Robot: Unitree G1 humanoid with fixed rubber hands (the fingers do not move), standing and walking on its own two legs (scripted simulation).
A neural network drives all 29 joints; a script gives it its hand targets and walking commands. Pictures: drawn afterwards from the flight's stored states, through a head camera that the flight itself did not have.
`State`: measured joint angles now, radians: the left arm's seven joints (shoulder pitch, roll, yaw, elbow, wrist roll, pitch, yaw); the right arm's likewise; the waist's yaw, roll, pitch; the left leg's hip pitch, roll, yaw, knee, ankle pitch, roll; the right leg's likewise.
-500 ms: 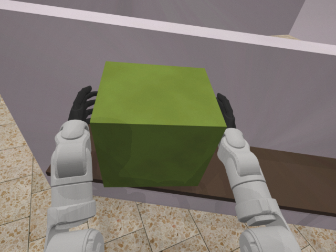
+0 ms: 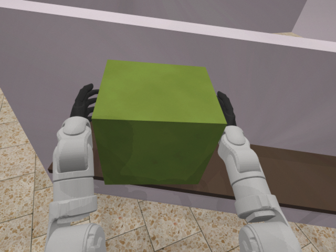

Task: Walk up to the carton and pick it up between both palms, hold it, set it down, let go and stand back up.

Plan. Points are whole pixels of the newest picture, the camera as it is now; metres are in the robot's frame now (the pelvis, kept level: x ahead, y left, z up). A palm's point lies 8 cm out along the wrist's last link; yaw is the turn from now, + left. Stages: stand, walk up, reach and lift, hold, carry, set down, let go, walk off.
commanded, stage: hold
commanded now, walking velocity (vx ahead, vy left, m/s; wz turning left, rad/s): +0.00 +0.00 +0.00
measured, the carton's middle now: (155, 125) +0.38 +0.02 +0.13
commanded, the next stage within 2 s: none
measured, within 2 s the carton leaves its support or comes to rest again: neither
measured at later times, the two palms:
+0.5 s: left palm (81, 117) +0.35 +0.18 +0.17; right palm (226, 123) +0.36 -0.15 +0.16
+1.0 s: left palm (79, 118) +0.35 +0.19 +0.17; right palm (224, 121) +0.36 -0.14 +0.17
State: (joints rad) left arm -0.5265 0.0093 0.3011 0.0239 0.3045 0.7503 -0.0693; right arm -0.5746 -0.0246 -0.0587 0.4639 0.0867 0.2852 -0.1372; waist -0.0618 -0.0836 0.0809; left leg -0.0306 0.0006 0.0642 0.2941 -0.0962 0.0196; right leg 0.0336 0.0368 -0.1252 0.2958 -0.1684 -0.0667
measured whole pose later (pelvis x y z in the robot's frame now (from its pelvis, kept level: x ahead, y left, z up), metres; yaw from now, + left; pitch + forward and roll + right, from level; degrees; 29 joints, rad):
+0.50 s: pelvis +0.01 +0.00 +0.00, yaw +0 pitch -10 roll +0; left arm -0.47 0.01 0.29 -0.05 0.30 0.75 -0.07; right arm -0.54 -0.04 -0.02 0.40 0.13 0.29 -0.15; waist -0.08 -0.08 0.08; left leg -0.01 0.00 0.06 0.31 -0.12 0.02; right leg 0.06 0.04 -0.12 0.29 -0.18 -0.06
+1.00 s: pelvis +0.00 +0.00 +0.00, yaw +0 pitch -9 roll +0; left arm -0.54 0.03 0.29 0.01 0.29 0.74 -0.06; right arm -0.59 -0.02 -0.07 0.45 0.09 0.27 -0.13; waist -0.06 -0.10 0.08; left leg -0.06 0.00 0.06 0.30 -0.09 0.02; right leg 0.01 0.04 -0.13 0.30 -0.16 -0.07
